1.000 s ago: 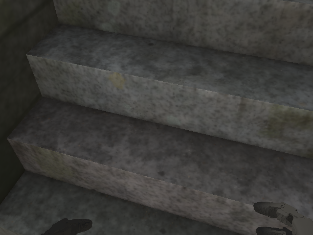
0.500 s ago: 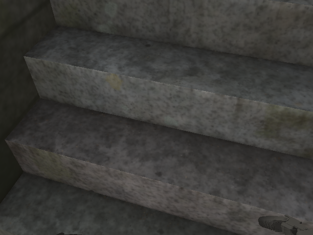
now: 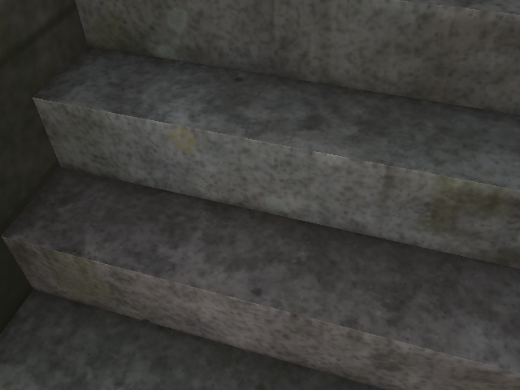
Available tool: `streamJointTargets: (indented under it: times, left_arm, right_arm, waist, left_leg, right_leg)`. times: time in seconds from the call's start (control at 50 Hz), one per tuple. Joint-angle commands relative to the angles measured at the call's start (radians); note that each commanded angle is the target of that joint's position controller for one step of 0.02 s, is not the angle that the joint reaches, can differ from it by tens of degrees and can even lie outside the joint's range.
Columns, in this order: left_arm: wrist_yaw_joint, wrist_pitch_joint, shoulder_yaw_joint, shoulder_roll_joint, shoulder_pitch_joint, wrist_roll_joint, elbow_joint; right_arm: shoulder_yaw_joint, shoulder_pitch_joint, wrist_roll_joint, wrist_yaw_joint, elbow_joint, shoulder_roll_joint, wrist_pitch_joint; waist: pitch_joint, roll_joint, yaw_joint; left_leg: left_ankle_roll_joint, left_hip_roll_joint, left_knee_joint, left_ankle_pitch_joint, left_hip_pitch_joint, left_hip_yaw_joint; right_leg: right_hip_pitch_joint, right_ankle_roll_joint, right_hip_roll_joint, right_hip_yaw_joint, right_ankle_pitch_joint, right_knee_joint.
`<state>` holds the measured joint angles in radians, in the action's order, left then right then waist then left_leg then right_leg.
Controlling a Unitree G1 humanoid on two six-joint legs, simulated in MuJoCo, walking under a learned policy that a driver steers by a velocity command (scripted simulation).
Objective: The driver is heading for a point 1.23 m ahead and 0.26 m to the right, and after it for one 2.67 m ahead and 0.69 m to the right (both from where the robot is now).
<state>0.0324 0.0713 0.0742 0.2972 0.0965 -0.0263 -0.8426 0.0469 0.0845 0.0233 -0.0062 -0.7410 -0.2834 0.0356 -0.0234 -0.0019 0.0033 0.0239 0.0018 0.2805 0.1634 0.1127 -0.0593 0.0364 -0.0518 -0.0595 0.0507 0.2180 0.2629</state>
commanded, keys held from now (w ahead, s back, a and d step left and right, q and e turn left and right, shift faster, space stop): w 1.00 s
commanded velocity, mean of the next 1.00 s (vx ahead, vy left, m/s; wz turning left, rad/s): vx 0.50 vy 0.00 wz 0.00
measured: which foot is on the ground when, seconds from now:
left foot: down 0.00-1.00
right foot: down 0.00-1.00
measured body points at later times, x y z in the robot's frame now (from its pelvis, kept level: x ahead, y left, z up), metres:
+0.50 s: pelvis +0.00 -0.01 +0.00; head -0.01 -0.01 +0.45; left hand +0.14 +0.25 -0.11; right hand +0.16 -0.27 -0.10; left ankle -0.01 +0.14 -0.75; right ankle -0.05 -0.09 -0.75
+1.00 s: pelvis +0.00 -0.01 +0.00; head +0.00 -0.02 +0.45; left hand +0.13 +0.25 -0.11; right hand +0.15 -0.27 -0.11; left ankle -0.01 +0.14 -0.75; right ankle -0.05 -0.09 -0.75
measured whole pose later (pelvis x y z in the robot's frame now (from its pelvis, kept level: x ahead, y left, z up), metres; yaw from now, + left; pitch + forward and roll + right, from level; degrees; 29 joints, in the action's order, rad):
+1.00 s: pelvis +0.00 -0.01 +0.00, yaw -1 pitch +0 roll +0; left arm 0.01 0.06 0.07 0.31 0.10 -0.02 -0.97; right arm 0.04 0.07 0.01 -0.03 -0.95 -0.28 0.05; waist -0.02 0.00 0.01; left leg 0.05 -0.03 0.24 0.14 0.09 -0.06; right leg 0.01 -0.07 -0.08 0.06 0.18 0.19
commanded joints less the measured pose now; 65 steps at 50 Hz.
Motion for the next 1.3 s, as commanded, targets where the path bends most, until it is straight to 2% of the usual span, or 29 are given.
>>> streamJointTargets:
  times: [0.02,0.12,0.14,0.62,1.3]
  left_arm:
    - [-0.004,0.013,-0.029,0.132,-0.067,0.001,0.049]
    - [-0.007,0.013,-0.028,0.14,-0.063,0.004,0.02]
    - [-0.009,0.012,-0.024,0.13,-0.072,0.006,0.02]
    - [-0.019,0.001,-0.025,0.146,-0.058,0.007,-0.056]
    - [-0.024,-0.003,-0.032,0.142,-0.048,0.008,-0.078]
  right_arm:
    - [-0.028,-0.082,-0.001,-0.005,0.059,-0.119,0.016]
    - [-0.025,-0.081,-0.003,-0.009,0.029,-0.123,0.016]
    - [-0.025,-0.085,-0.01,-0.013,0.022,-0.119,0.019]
    - [-0.025,-0.08,-0.01,-0.021,-0.106,-0.124,0.026]
    - [-0.037,-0.076,-0.013,-0.021,-0.169,-0.117,0.033]
  waist:
    - [-0.061,0.002,0.001]
    - [-0.055,0.0,0.002]
    - [-0.056,0.002,0.001]
    - [-0.046,0.002,0.005]
    - [-0.048,0.0,0.004]
  left_leg:
    - [0.001,-0.065,-0.003,-0.238,-0.059,-0.056]
    - [0.008,-0.065,-0.013,-0.227,-0.055,-0.051]
    - [0.009,-0.065,-0.014,-0.219,-0.054,-0.048]
    - [0.019,-0.07,-0.036,-0.204,-0.042,-0.033]
    - [0.016,-0.077,-0.048,-0.224,-0.043,-0.03]
  right_leg:
    - [0.025,0.013,0.118,0.093,-0.298,-0.032]
    - [0.016,0.015,0.116,0.094,-0.302,-0.041]
    - [0.012,0.016,0.115,0.093,-0.31,-0.043]
    - [-0.017,0.018,0.112,0.098,-0.341,-0.066]
    - [-0.034,0.019,0.114,0.103,-0.368,-0.074]
Velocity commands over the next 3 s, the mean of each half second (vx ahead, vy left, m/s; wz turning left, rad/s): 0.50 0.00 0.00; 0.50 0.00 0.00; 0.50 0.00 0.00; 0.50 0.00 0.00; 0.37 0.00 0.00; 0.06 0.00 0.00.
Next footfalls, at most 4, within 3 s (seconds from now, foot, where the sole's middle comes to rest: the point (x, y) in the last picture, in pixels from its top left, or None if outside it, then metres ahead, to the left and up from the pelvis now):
none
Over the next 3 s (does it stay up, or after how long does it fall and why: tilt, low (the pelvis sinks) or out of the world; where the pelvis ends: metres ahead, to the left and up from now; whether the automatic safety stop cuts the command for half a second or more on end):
stays up -0.01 0.00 0.00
